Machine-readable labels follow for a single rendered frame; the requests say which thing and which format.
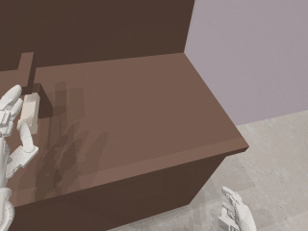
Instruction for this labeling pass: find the tap lever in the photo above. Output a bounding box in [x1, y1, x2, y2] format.
[16, 92, 40, 135]

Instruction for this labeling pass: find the left robot hand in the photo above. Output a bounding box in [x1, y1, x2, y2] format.
[0, 85, 39, 188]

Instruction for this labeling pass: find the counter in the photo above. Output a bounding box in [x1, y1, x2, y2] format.
[0, 0, 249, 231]

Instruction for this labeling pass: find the right robot hand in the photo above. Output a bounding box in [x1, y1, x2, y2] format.
[218, 186, 257, 231]

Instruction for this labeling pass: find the robot left forearm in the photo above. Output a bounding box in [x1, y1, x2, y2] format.
[0, 188, 15, 231]

